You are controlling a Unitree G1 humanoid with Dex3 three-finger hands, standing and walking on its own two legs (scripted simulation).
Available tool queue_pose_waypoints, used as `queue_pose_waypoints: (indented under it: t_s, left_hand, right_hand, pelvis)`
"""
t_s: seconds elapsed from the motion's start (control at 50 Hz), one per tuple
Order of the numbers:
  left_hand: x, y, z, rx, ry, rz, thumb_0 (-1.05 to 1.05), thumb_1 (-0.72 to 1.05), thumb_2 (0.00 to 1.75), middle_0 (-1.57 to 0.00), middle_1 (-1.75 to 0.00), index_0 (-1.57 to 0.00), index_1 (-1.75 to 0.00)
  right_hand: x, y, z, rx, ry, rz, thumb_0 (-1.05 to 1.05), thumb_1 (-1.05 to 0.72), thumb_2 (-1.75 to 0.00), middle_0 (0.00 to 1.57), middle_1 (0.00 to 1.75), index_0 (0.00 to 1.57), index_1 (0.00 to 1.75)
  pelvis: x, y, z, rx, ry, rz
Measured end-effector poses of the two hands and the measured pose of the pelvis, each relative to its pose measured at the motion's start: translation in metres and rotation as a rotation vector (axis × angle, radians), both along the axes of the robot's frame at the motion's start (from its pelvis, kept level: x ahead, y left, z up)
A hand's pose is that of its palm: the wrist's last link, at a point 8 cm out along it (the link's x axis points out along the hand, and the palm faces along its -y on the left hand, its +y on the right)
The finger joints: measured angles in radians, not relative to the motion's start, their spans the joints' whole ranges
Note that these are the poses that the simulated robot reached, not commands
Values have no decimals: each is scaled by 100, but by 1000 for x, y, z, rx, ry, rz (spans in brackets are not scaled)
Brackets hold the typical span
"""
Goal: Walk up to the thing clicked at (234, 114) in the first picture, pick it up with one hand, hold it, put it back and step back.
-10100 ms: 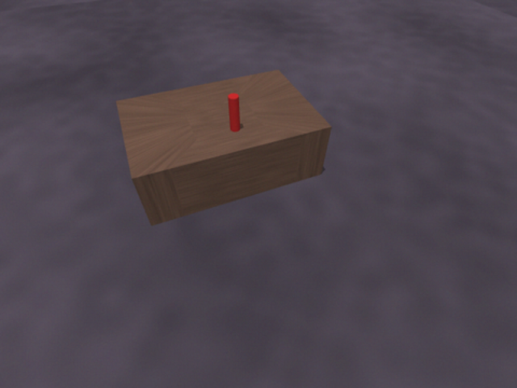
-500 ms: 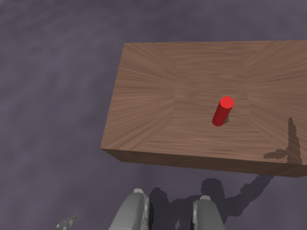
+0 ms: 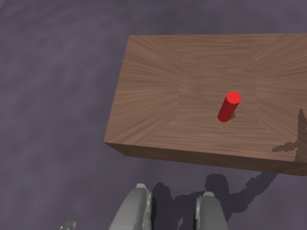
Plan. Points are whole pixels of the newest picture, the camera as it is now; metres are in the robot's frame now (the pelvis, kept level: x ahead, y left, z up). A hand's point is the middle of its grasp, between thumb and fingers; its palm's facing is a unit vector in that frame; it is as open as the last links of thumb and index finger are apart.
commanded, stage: approach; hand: right
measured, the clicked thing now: (228, 108) +0.53 -0.19 -0.25
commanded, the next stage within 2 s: close in in 0.62 s
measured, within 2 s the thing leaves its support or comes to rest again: neither
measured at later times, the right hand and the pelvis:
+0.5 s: hand (292, 107) +0.47 -0.33 -0.11, palm faces +0.11 +0.99 +0.02, open 17.2 cm; pelvis -0.03 +0.00 -0.13, yaw +2 degrees
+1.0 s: hand (241, 114) +0.51 -0.24 -0.26, palm faces +0.08 +1.00 -0.02, open 16.9 cm; pelvis -0.07 +0.01 -0.28, yaw +3 degrees
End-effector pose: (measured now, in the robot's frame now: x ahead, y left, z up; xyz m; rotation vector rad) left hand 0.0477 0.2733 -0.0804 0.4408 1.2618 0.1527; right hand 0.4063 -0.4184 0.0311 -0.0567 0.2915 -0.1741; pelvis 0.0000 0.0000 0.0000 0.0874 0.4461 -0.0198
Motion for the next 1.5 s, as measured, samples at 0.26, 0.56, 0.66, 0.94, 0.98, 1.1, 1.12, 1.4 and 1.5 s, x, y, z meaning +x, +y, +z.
queue_pose_waypoints:
  t_s: [0.26, 0.56, 0.66, 0.94, 0.98, 1.1, 1.12, 1.4, 1.5]
  left_hand:
    - [-6, 2, -18, 9, 9, -28, 1, 90, 91, -19, -29, -19, -30]
    - [-7, 5, -162, 4, 19, -85, 1, 89, 91, -19, -29, -19, -29]
    - [-24, 4, -211, -7, 68, -79, 1, 90, 91, -19, -29, -19, -29]
    - [-101, 8, -277, 1, 216, 13, 1, 91, 89, -20, -29, -20, -29]
    - [-109, 9, -280, 0, 229, 32, 1, 91, 89, -20, -30, -20, -29]
    - [-117, 8, -283, -13, 237, 75, 1, 90, 90, -20, -29, -20, -29]
    - [-117, 7, -283, -16, 235, 80, 1, 90, 90, -20, -29, -20, -29]
    - [-84, 15, -284, -24, 205, 53, 1, 90, 90, -20, -30, -20, -29]
    - [-72, 22, -285, -11, 200, 39, 0, 90, 90, -20, -30, -20, -29]
  right_hand:
    - [14, 0, -13, 9, -87, 6, -1, 46, -5, 7, 4, 5, 4]
    - [40, 43, -177, 60, -293, 65, -1, 46, -4, 8, 3, 6, 4]
    - [47, 55, -224, 49, -279, 68, -2, 43, -4, 8, 3, 6, 4]
    - [75, 115, -288, 34, -282, 98, -2, 40, -4, 8, 3, 6, 3]
    - [78, 124, -288, 30, -281, 100, -2, 40, -4, 8, 3, 6, 3]
    - [83, 145, -284, 27, -273, 95, -2, 40, -4, 8, 3, 5, 4]
    - [83, 148, -282, 28, -272, 93, -2, 40, -5, 7, 3, 5, 4]
    - [82, 167, -286, 32, -257, 80, -1, 39, -6, 7, 4, 5, 4]
    - [83, 172, -289, 38, -260, 72, -1, 40, -6, 7, 4, 4, 4]
  pelvis:
    - [-6, 1, -22, 10, 50, 5]
    - [-35, 6, -162, 28, 183, 26]
    - [-49, 7, -206, 30, 187, 30]
    - [-73, 9, -280, 37, 159, 34]
    - [-74, 9, -283, 36, 160, 34]
    - [-72, 10, -284, 28, 168, 34]
    - [-71, 10, -283, 26, 170, 33]
    - [-62, 14, -273, 3, 197, 20]
    - [-60, 14, -273, -1, 198, 16]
